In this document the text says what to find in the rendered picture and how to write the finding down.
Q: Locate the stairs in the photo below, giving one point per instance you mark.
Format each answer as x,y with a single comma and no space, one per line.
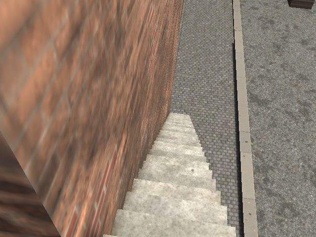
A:
174,194

